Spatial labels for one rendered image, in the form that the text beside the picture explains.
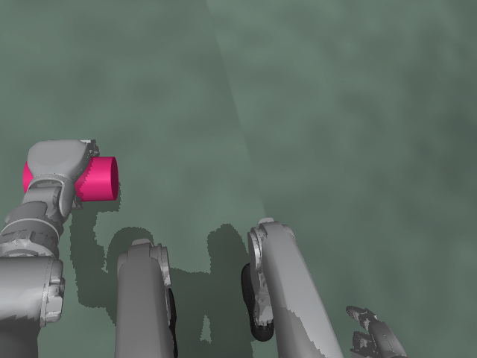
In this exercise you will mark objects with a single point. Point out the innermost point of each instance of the right robot hand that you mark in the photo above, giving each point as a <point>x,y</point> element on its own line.
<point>381,343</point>

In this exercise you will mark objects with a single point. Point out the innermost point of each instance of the left robot arm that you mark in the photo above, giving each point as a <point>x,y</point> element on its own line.
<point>31,282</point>

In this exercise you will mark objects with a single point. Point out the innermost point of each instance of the right robot foot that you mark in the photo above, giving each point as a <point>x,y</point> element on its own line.
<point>259,332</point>

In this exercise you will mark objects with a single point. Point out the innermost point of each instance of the can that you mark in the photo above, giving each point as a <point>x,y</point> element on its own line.
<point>99,182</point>

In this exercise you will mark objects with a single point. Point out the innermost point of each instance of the left robot hand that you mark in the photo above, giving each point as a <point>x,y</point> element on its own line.
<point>67,158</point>

